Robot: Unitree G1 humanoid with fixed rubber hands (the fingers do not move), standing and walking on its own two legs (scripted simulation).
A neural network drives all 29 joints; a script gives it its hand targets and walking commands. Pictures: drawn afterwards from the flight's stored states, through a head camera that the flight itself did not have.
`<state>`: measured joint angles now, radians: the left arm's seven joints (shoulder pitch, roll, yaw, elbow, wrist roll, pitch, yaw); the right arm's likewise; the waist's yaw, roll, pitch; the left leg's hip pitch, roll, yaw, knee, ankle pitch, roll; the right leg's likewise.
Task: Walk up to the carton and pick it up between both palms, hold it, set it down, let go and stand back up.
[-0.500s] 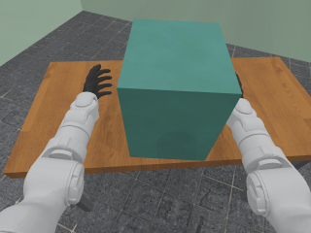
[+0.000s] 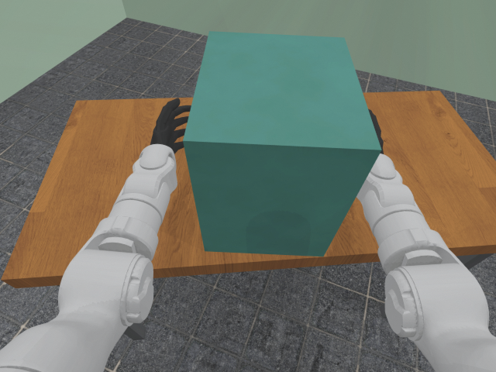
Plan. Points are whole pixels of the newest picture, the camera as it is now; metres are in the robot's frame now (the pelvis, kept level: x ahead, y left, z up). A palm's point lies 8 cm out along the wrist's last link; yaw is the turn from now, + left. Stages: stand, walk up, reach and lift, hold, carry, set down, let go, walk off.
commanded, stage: reach and lift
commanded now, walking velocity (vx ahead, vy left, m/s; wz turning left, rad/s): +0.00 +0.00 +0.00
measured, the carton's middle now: (270, 151) +0.48 +0.01 +0.08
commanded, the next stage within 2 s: none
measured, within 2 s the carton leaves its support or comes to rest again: leaves its support in 1.60 s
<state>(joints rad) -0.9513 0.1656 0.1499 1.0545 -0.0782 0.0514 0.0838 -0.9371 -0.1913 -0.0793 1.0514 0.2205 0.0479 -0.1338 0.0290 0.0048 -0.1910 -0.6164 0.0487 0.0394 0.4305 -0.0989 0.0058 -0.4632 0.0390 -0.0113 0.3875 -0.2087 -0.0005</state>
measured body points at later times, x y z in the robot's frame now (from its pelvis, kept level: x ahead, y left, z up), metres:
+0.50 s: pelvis +0.01 +0.00 +0.01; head +0.06 +0.02 +0.46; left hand +0.45 +0.17 +0.10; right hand +0.45 -0.15 +0.11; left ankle +0.05 +0.11 -0.74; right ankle -0.03 -0.12 -0.74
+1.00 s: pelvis +0.02 +0.00 +0.01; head +0.06 +0.01 +0.46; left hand +0.45 +0.18 +0.10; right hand +0.45 -0.14 +0.11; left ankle +0.05 +0.11 -0.74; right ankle -0.03 -0.12 -0.74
